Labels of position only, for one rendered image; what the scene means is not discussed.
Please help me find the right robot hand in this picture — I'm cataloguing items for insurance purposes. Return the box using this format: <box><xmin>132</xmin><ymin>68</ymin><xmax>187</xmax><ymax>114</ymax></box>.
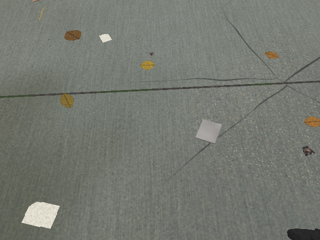
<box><xmin>287</xmin><ymin>228</ymin><xmax>320</xmax><ymax>240</ymax></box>

